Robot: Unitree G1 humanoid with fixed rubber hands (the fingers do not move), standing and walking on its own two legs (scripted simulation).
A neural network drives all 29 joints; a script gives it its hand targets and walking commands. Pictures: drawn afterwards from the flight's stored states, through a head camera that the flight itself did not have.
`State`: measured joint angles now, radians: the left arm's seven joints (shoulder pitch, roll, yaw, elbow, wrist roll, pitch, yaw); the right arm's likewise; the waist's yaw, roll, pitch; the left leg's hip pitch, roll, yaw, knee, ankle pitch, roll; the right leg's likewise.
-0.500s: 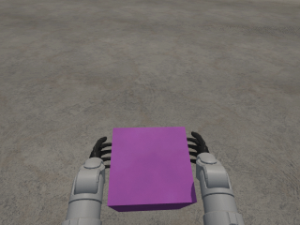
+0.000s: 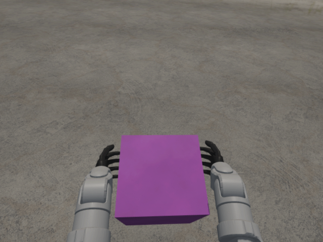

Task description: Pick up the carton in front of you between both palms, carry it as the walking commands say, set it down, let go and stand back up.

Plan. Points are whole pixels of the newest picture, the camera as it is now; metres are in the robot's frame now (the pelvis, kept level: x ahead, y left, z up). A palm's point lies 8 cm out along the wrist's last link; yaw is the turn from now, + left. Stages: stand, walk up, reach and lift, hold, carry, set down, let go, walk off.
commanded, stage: set down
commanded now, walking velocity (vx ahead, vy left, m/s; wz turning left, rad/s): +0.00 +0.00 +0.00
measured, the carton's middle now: (159, 183) +0.31 +0.00 -0.06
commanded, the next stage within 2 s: none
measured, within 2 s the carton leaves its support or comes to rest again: neither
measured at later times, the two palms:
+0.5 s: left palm (105, 188) +0.33 +0.17 -0.12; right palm (193, 181) +0.34 -0.12 -0.10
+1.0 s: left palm (107, 196) +0.38 +0.19 -0.27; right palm (180, 192) +0.38 -0.10 -0.25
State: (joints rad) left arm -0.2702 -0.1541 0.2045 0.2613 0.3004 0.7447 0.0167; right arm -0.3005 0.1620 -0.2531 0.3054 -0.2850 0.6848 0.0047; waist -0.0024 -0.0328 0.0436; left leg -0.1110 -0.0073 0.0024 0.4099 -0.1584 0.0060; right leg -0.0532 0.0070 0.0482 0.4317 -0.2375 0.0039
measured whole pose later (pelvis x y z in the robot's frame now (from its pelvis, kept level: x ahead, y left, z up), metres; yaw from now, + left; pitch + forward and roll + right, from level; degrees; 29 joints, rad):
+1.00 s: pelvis -0.05 +0.00 -0.18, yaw -2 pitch +42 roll -2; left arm -0.78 0.00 0.41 0.68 0.27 0.25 0.02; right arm -0.74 0.23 -0.46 0.56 -0.23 0.19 -0.19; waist 0.04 -0.06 -0.24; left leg -1.73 -0.05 -0.08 1.39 -0.40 -0.02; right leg -1.66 0.12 0.07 1.42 -0.49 0.04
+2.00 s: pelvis -0.08 +0.01 -0.38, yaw -6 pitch +41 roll -4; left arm -1.30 0.32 0.20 1.01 0.03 0.22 0.02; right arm -1.20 0.04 -0.40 0.81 -0.05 0.15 -0.28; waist 0.10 -0.09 0.16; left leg -2.29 -0.06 -0.06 2.09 -0.50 -0.02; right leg -2.21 0.23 0.06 2.10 -0.62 0.13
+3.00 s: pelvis -0.07 +0.01 -0.40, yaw -7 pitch +40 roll -4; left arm -1.36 0.35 0.33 1.15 0.08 0.05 -0.09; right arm -1.30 -0.05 -0.36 0.97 -0.08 0.04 -0.13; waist 0.10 -0.09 0.24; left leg -2.31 0.00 -0.05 2.17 -0.55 0.01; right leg -2.24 0.21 0.02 2.17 -0.64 0.10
